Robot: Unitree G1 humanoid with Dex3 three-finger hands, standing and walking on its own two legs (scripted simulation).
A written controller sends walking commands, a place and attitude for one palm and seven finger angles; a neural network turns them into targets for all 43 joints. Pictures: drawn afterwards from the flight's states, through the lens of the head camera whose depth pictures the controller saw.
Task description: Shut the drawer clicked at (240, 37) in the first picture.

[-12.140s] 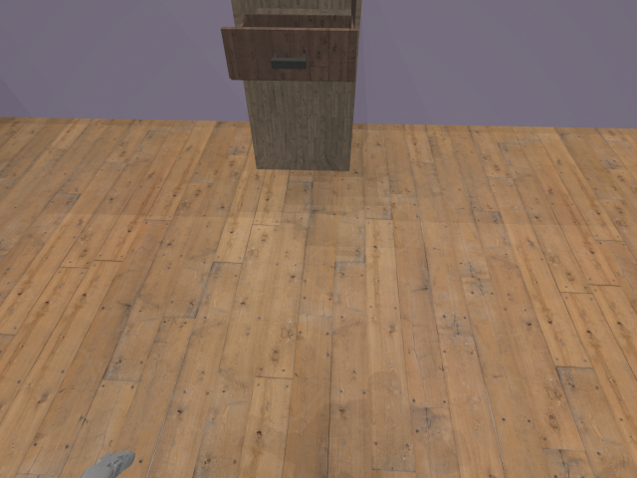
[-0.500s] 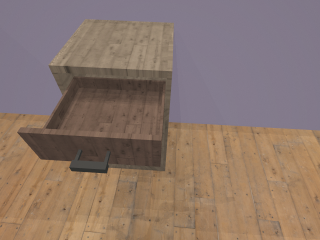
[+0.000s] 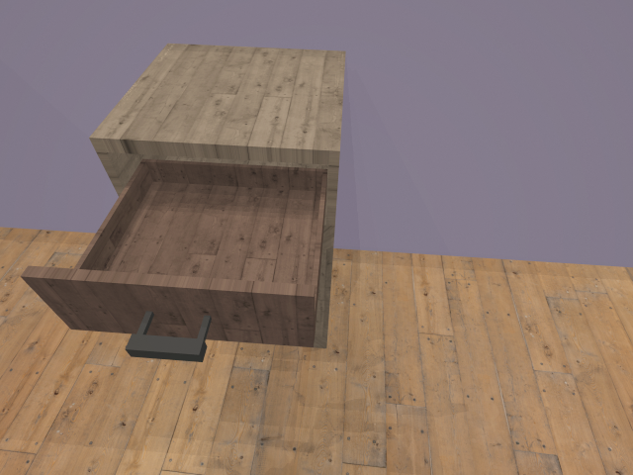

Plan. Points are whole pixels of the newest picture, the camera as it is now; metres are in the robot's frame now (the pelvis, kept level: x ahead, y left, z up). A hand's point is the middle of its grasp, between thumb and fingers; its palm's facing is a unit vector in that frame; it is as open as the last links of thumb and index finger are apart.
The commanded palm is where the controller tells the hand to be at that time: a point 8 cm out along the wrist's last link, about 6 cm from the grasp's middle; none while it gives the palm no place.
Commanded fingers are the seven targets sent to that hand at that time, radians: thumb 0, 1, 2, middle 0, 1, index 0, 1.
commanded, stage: shuffle to correct the standing spot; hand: left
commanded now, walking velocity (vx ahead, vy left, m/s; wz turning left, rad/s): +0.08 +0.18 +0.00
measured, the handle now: (172, 334) +0.32 +0.25 -0.07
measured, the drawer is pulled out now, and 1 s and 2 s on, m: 0.30 0.30 0.30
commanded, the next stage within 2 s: come to a stop and stand still in 0.06 s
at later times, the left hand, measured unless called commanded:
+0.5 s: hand out of the picture +0.08 +0.20 -0.16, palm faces +0.01 -0.97 -0.25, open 7.4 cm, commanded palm none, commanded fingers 0.00 0.90 0.90 -0.20 -0.30 -0.20 -0.30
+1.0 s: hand out of the picture -0.01 +0.18 -0.18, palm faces +0.03 -0.98 -0.18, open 7.4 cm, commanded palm none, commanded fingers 0.00 0.90 0.90 -0.20 -0.30 -0.20 -0.30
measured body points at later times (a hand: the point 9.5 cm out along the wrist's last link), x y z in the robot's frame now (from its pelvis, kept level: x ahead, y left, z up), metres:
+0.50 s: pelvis +0.03 +0.02 +0.00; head +0.04 +0.00 +0.45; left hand +0.08 +0.25 -0.14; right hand +0.02 -0.18 -0.17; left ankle +0.00 +0.11 -0.74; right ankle +0.03 -0.07 -0.74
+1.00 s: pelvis +0.00 +0.01 +0.00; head -0.01 +0.02 +0.45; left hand -0.01 +0.23 -0.16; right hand -0.03 -0.21 -0.16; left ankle +0.00 +0.11 -0.74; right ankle +0.03 -0.07 -0.74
